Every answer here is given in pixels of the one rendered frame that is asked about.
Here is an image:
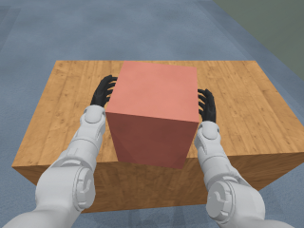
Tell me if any robot right forearm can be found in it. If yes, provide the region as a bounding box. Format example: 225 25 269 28
194 121 265 207

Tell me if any robot left forearm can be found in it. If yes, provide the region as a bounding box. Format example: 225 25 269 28
35 104 106 205

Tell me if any carton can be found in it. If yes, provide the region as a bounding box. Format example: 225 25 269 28
104 60 200 169

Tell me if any right robot upper arm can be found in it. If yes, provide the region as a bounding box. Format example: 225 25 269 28
205 180 294 228

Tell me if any pedestal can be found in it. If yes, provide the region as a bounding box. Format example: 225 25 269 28
11 60 304 214

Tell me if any robot right hand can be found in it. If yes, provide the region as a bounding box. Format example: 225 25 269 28
198 88 217 124

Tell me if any robot left hand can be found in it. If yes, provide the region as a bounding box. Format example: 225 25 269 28
90 74 118 108

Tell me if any left robot upper arm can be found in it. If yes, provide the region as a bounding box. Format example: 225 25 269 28
2 165 96 228

